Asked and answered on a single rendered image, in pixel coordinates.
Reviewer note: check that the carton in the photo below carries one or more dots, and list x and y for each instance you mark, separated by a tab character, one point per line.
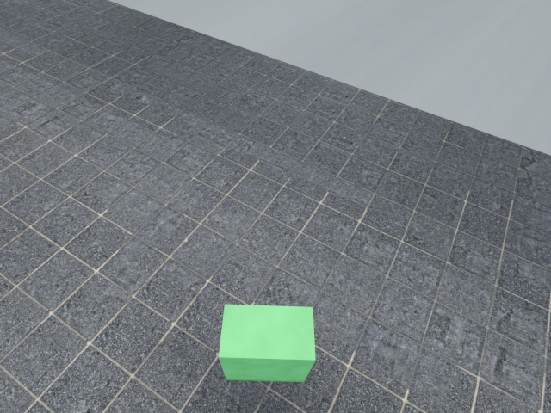
267	342

